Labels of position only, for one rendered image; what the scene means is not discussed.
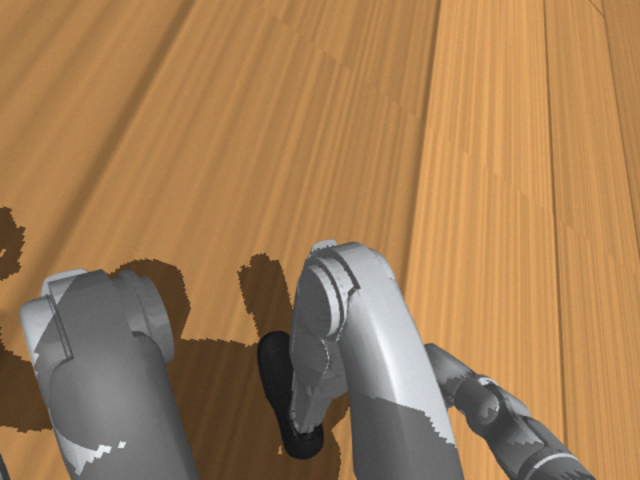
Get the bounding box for right robot hand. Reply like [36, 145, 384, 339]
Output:
[424, 343, 478, 412]

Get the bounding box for right robot arm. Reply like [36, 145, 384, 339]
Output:
[454, 375, 597, 480]

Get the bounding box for right robot foot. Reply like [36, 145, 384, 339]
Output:
[257, 331, 324, 460]

